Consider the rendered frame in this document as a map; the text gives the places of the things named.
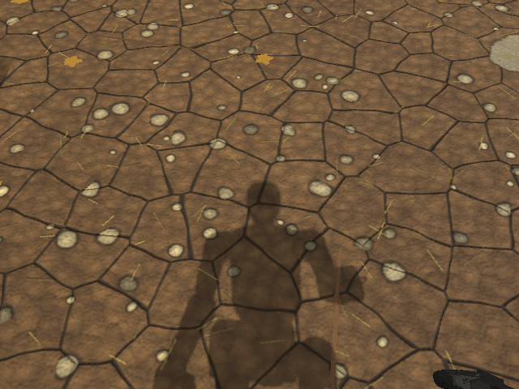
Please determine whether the right robot hand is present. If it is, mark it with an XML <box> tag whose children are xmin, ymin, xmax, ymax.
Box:
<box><xmin>433</xmin><ymin>370</ymin><xmax>514</xmax><ymax>389</ymax></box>

